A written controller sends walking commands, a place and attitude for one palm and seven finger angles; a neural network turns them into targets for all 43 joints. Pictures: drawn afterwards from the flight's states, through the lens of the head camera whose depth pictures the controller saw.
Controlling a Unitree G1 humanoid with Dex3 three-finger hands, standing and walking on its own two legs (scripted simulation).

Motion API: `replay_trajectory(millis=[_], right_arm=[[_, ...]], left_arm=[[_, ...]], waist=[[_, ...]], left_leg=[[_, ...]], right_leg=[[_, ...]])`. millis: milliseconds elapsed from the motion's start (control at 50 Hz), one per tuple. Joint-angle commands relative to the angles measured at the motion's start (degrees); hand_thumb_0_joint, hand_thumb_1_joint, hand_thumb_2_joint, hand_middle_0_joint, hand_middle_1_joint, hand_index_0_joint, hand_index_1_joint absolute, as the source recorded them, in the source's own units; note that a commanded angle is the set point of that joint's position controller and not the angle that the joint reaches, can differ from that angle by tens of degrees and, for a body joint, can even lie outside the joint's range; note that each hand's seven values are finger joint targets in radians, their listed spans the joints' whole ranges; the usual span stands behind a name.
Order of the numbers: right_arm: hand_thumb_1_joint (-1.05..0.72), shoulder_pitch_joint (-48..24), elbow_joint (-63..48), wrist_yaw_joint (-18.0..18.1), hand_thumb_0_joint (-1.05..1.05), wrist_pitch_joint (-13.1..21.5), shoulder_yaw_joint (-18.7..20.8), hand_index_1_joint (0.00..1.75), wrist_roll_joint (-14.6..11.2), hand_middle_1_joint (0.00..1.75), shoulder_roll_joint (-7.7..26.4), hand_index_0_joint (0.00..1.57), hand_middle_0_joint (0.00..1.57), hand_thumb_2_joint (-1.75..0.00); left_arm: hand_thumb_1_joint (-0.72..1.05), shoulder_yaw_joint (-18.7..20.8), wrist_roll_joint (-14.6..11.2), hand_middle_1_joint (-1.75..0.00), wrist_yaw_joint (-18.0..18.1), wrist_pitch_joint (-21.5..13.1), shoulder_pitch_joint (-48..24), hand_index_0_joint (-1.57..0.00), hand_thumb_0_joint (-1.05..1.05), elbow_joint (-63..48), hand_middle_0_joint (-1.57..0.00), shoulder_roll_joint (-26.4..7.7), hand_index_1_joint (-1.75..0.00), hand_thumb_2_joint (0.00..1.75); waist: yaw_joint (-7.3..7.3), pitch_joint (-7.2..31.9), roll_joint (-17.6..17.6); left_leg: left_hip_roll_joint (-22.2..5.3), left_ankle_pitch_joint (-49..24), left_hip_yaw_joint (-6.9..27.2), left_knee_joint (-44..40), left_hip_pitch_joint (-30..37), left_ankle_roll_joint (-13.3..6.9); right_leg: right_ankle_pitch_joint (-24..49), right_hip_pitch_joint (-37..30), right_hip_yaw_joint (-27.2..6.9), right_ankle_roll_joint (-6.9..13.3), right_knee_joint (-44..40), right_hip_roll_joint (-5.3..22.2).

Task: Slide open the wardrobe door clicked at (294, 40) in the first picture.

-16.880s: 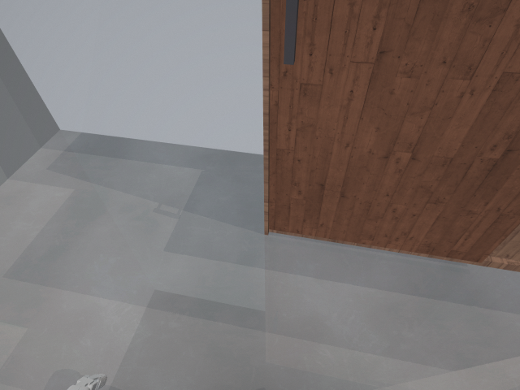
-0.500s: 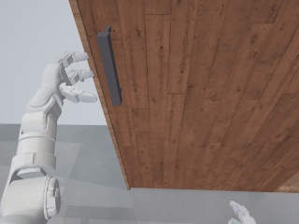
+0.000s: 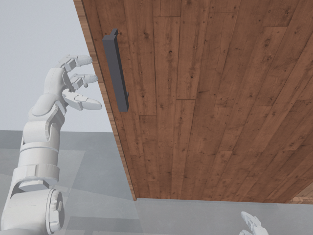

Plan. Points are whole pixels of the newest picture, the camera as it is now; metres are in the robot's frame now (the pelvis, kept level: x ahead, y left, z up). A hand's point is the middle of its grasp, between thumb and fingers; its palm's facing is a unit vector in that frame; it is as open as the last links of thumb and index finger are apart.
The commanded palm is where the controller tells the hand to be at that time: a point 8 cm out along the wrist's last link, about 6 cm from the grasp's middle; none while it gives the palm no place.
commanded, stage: move the hooked fingers beside the handle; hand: left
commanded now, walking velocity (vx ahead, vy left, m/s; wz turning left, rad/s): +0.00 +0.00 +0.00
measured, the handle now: (119, 73) +0.46 +0.12 +0.21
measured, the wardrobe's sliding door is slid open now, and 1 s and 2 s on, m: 0.00 0.00 0.00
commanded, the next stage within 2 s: feel for the door with the fingertips in 0.36 s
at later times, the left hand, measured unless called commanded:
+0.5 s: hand (91, 84) +0.41 +0.18 +0.21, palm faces +0.02 -1.00 -0.01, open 14.0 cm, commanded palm +0.38 +0.23 +0.21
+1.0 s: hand (106, 82) +0.41 +0.14 +0.21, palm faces +0.04 -1.00 -0.01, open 14.0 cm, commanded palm +0.39 +0.20 +0.21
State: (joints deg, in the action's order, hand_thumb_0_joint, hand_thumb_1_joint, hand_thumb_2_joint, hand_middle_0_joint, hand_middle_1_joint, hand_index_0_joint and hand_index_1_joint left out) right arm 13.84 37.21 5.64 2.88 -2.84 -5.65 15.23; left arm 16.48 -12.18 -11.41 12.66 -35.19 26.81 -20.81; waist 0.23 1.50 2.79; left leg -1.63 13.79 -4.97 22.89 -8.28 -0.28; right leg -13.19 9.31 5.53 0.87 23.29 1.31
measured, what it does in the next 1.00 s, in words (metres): stands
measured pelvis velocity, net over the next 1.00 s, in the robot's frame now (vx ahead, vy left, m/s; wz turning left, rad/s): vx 0.00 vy -0.01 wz -0.01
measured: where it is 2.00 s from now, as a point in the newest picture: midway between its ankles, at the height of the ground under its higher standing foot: outside the picture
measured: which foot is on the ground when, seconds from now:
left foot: down 0.00-1.00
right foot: down 0.00-1.00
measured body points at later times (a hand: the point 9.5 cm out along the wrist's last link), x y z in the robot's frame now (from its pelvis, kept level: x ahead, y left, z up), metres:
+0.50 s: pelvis -0.01 +0.00 +0.00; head -0.02 -0.02 +0.45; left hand +0.40 +0.23 +0.22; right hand +0.13 -0.24 -0.10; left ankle -0.02 +0.11 -0.74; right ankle -0.01 -0.11 -0.74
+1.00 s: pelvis +0.00 -0.01 +0.00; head -0.02 -0.03 +0.45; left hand +0.40 +0.20 +0.22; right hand +0.15 -0.24 -0.10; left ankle -0.02 +0.11 -0.74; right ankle -0.01 -0.11 -0.74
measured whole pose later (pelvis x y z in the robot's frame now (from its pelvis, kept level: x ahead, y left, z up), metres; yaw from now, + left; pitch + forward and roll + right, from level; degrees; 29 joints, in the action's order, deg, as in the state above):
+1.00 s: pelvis +0.00 -0.01 +0.00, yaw +0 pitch -1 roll +0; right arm 12.2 37.0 5.0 0.0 -3.2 -5.0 14.0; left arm 12.4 -10.3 -4.2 16.4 -39.3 27.8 -16.0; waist 0.5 1.6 2.7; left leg -2.2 12.8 -5.0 21.7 -7.6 0.2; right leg -12.2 8.8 5.4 1.4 22.1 0.6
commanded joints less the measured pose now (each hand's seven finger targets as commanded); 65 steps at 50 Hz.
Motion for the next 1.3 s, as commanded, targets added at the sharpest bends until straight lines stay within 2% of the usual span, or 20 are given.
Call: replay_trajectory(millis=[0, 160, 200, 280, 380, 400, 440, 500, 600, 640, 740, 800, 880, 940, 980, 1060, 1080, 1100, 1180, 1280], right_arm=[[-0.9, -6.0, -8.3, 0.7, 0.0, 2.9, 2.4, 0.3, 0.0, 0.3, 7.0, 0.2, 0.2, -0.9], [-0.9, -6.6, -8.5, 0.8, 0.0, 2.3, 2.1, 0.3, 0.2, 0.3, 6.6, 0.2, 0.2, -0.9], [-0.9, -6.3, -8.4, 0.9, 0.0, 2.1, 2.2, 0.3, 0.3, 0.3, 6.9, 0.2, 0.2, -0.9], [-0.9, -6.3, -8.5, 0.9, 0.0, 2.2, 1.9, 0.3, 0.2, 0.3, 6.4, 0.2, 0.2, -0.9], [-0.9, -5.8, -7.8, 0.9, 0.0, 2.3, 2.0, 0.3, 0.1, 0.3, 6.6, 0.2, 0.2, -0.9], [-0.9, -5.3, -7.6, 0.9, 0.0, 2.3, 2.3, 0.3, 0.2, 0.3, 7.0, 0.2, 0.2, -0.9], [-0.9, -5.2, -7.7, 0.9, 0.0, 2.1, 2.2, 0.3, 0.2, 0.3, 7.0, 0.2, 0.2, -0.9], [-0.9, -5.4, -8.4, 0.5, 0.0, 2.6, 2.5, 0.3, 0.3, 0.3, 6.6, 0.2, 0.2, -0.9], [-0.9, -5.4, -8.0, 0.0, 0.0, 2.3, 2.6, 0.3, 0.6, 0.3, 6.6, 0.2, 0.2, -0.9], [-0.9, -5.7, -8.0, -0.2, 0.0, 2.1, 2.6, 0.3, 0.7, 0.3, 6.3, 0.2, 0.2, -0.9], [-0.9, -6.7, -8.4, -0.3, 0.0, 1.3, 2.5, 0.3, 0.9, 0.3, 5.8, 0.2, 0.2, -0.9], [-0.9, -7.1, -8.7, -0.4, 0.0, 0.6, 2.4, 0.3, 1.1, 0.3, 5.8, 0.2, 0.2, -0.9], [-0.9, -6.6, -7.9, 0.0, 0.0, -0.1, 2.2, 0.3, 1.0, 0.3, 5.7, 0.2, 0.2, -0.9], [-0.9, -6.8, -8.3, 0.2, 0.0, -0.1, 2.2, 0.3, 0.9, 0.3, 5.7, 0.2, 0.2, -0.9], [-0.9, -6.3, -7.9, 0.3, 0.0, 0.1, 2.0, 0.3, 0.9, 0.3, 5.5, 0.2, 0.2, -0.9], [-0.9, -5.4, -7.6, 0.4, 0.0, 0.3, 2.3, 0.3, 0.8, 0.3, 6.0, 0.2, 0.2, -0.9], [-0.9, -5.4, -7.4, 0.5, 0.0, 0.4, 2.2, 0.3, 0.8, 0.3, 5.9, 0.2, 0.2, -0.9], [-0.9, -4.9, -7.2, 0.5, 0.0, 0.3, 2.5, 0.3, 0.7, 0.3, 6.3, 0.2, 0.2, -0.9], [-0.9, -4.0, -6.9, 0.4, 0.0, 0.7, 2.5, 0.3, 0.9, 0.3, 6.2, 0.2, 0.2, -0.9], [-0.9, -3.0, -6.5, 0.2, 0.0, 0.8, 2.8, 0.3, 1.1, 0.3, 6.5, 0.2, 0.2, -0.9]], left_arm=[[-0.5, 2.1, -0.8, -1.2, -0.2, -2.6, -26.5, -0.3, 0.0, -11.5, -0.3, -13.3, -1.2, 0.3], [-0.5, 0.5, -1.0, -1.2, 0.6, -2.3, -29.8, -0.3, 0.0, -11.7, -0.3, -11.4, -1.2, 0.3], [-0.5, 3.2, -0.8, -1.2, 1.2, -2.8, -28.8, -0.3, 0.0, -10.7, -0.3, -14.7, -1.2, 0.3], [-0.5, 0.4, -0.1, -1.2, 1.2, -3.5, -31.8, -0.3, 0.0, -11.1, -0.3, -12.1, -1.2, 0.3], [-0.5, -0.3, -0.7, -1.2, 0.8, -3.1, -31.7, -0.3, 0.0, -8.4, -0.3, -10.9, -1.2, 0.3], [-0.5, 0.4, -0.7, -1.2, 1.0, -3.1, -30.7, -0.3, 0.0, -7.0, -0.3, -11.4, -1.2, 0.3], [-0.5, 1.3, -0.2, -1.2, 1.4, -3.0, -31.5, -0.3, 0.0, -6.9, -0.3, -13.0, -1.2, 0.3], [-0.5, -1.9, -0.3, -1.2, 2.1, -4.0, -32.5, -0.3, 0.0, -11.1, -0.3, -8.5, -1.2, 0.3], [-0.5, 0.0, -0.3, -1.2, 3.9, -3.3, -29.7, -0.3, 0.0, -12.1, -0.3, -8.9, -1.2, 0.3], [-0.5, -1.7, 0.2, -1.2, 4.8, -2.7, -30.4, -0.3, 0.0, -13.5, -0.3, -6.5, -1.2, 0.3], [-0.5, -1.7, 0.9, -1.2, 7.1, -1.1, -30.7, -0.3, 0.0, -15.4, -0.3, -5.7, -1.2, 0.3], [-0.5, 0.3, 1.1, -1.2, 7.9, -0.7, -27.7, -0.3, 0.0, -16.0, -0.3, -7.5, -1.2, 0.3], [-0.5, -0.3, 1.6, -1.2, 7.8, 0.2, -31.1, -0.3, 0.0, -12.5, -0.3, -8.0, -1.2, 0.3], [-0.5, -0.4, 1.3, -1.2, 6.9, -0.4, -32.9, -0.3, 0.0, -12.1, -0.3, -8.5, -1.2, 0.3], [-0.5, -2.6, 1.1, -1.2, 6.1, -0.8, -34.9, -0.3, 0.0, -10.0, -0.3, -6.2, -1.2, 0.3], [-0.5, -1.3, 0.7, -1.2, 4.8, -2.0, -35.0, -0.3, 0.0, -7.2, -0.3, -8.2, -1.2, 0.3], [-0.5, -3.1, 0.6, -1.2, 4.5, -2.1, -36.4, -0.3, 0.0, -6.4, -0.3, -6.3, -1.2, 0.3], [-0.5, -2.0, 0.7, -1.2, 4.5, -2.6, -36.6, -0.3, 0.0, -5.7, -0.3, -7.9, -1.2, 0.3], [-0.5, -2.4, 0.8, -1.2, 4.6, -3.7, -39.9, -0.3, 0.0, -4.9, -0.3, -7.3, -1.2, 0.3], [-0.5, -0.4, 1.1, -1.2, 4.8, -5.4, -39.2, -0.3, 0.0, -2.9, -0.3, -9.7, -1.2, 0.3]], waist=[[0.1, 14.6, -1.5], [0.75, 14.5, -2.2], [0.09, 14.6, -3.5], [0.77, 15.2, -0.2], [1.01, 13.8, -1.9], [0.79, 13.6, -3.5], [0.57, 13.8, -2.2], [0.51, 17.0, -1.5], [-0.52, 16.7, -3.0], [-0.16, 16.4, -3.5], [-0.52, 16.0, -3.3], [-1.43, 17.0, -4.8], [0.06, 14.2, -5.0], [0.27, 15.2, -4.7], [1.14, 14.7, -3.6], [1.01, 15.8, -4.1], [1.6, 15.0, -3.9], [1.37, 15.3, -3.6], [1.58, 16.3, -2.4], [1.18, 17.0, -5.3]], left_leg=[[0.9, -15.3, 4.1, -1.1, 5.8, -2.1], [0.9, -13.5, 4.5, -1.4, 5.8, -2.1], [0.9, -13.5, 4.5, -1.6, 5.4, -2.1], [1.1, -13.7, 4.5, -1.6, 6.1, -2.0], [0.9, -12.7, 4.6, -1.9, 5.6, -1.9], [0.8, -12.6, 4.8, -2.1, 5.2, -2.0], [1.0, -11.7, 4.7, -2.3, 4.5, -2.0], [0.7, -15.4, 5.0, -1.7, 7.0, -1.9], [0.9, -16.1, 4.5, -2.0, 6.2, -1.8], [0.8, -16.7, 4.3, -2.0, 6.3, -1.9], [1.0, -16.0, 3.9, -2.2, 6.1, -2.0], [1.0, -17.2, 3.5, -2.3, 5.8, -2.1], [1.2, -13.8, 3.1, -2.4, 4.4, -2.3], [1.4, -13.6, 3.0, -2.1, 5.0, -2.5], [1.5, -12.7, 3.2, -1.9, 4.9, -2.4], [1.7, -13.3, 3.3, -1.4, 4.8, -2.5], [1.7, -13.1, 3.2, -1.4, 4.8, -2.6], [1.6, -13.2, 3.4, -1.4, 4.9, -2.5], [1.8, -13.7, 3.7, -1.0, 5.1, -2.5], [1.5, -14.3, 3.5, -1.3, 3.9, -2.7]], right_leg=[[17.7, -2.9, -3.1, 0.7, -2.2, -0.5], [15.7, -2.0, -3.2, 0.7, -2.6, -0.7], [15.3, -2.8, -3.3, 0.6, -2.9, -0.6], [15.5, -2.4, -3.4, 0.8, -2.8, -0.6], [14.6, -1.7, -3.1, 0.7, -3.2, -0.9], [14.1, -1.9, -2.9, 0.7, -3.4, -0.9], [13.3, -2.0, -3.2, 0.7, -3.4, -0.8], [15.7, -3.0, -2.9, 1.0, -2.6, -1.0], [16.9, -4.2, -2.8, 0.9, -2.6, -1.1], [17.8, -4.0, -2.8, 0.7, -2.5, -1.1], [17.3, -4.4, -3.0, 0.6, -2.7, -1.2], [19.3, -6.6, -3.3, 0.5, -2.7, -1.1], [17.1, -4.8, -3.7, 0.1, -3.6, -1.1], [17.6, -5.1, -4.1, 0.1, -3.7, -1.0], [16.8, -4.0, -3.9, 0.1, -3.8, -1.0], [18.2, -4.5, -4.0, 0.2, -3.4, -0.9], [18.1, -3.5, -4.0, 0.1, -3.5, -0.9], [17.7, -3.7, -3.9, 0.2, -3.5, -0.9], [18.0, -3.4, -3.9, 0.4, -3.1, -1.0], [18.9, -4.7, -3.9, 0.2, -2.8, -1.0]])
